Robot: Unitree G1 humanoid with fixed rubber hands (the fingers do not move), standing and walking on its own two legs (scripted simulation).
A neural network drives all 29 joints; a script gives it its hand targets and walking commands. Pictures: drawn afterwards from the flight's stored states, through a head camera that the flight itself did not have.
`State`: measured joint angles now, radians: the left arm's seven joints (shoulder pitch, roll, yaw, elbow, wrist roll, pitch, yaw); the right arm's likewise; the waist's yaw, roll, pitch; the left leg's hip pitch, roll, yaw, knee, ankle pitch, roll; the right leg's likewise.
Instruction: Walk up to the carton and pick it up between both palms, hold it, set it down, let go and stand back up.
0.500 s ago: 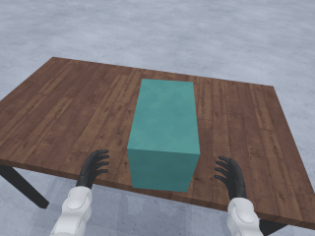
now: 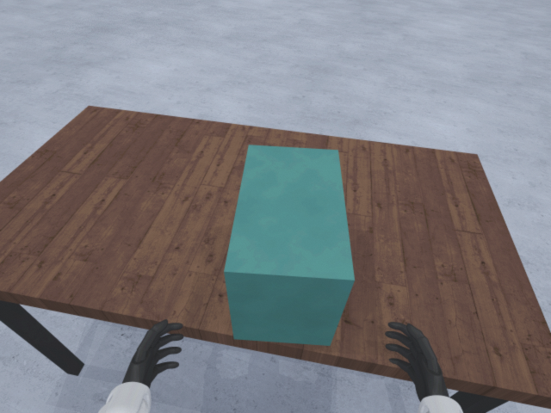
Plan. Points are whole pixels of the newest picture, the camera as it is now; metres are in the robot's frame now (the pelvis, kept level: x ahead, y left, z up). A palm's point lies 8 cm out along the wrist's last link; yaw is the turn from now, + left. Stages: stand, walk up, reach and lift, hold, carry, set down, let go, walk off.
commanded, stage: set down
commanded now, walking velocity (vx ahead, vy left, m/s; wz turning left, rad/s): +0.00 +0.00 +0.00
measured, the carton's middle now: (287, 241) +0.41 +0.01 +0.01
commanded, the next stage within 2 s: let go in 0.48 s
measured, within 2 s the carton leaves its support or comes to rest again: neither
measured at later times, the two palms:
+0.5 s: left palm (144, 409) +0.15 +0.21 -0.07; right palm (428, 382) +0.20 -0.20 -0.03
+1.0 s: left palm out of the picture +0.13 +0.22 -0.07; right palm (428, 383) +0.20 -0.20 -0.03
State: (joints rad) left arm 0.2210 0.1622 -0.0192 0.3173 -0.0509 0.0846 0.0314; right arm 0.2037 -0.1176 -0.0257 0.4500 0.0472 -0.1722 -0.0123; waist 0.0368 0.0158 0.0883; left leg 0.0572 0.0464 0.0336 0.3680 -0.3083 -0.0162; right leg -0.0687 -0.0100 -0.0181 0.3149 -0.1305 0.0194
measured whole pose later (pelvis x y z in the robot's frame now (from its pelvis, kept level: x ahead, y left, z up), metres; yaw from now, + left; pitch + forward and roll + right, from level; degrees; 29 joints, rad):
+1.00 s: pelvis -0.02 +0.00 +0.00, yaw +1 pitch -9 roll -1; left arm 0.21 0.15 0.00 0.45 0.02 0.20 0.01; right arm 0.12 -0.15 -0.03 0.57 -0.03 -0.18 0.02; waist 0.03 0.01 0.08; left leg 0.04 0.04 0.02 0.44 -0.33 -0.01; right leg -0.07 -0.02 -0.03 0.37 -0.14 0.02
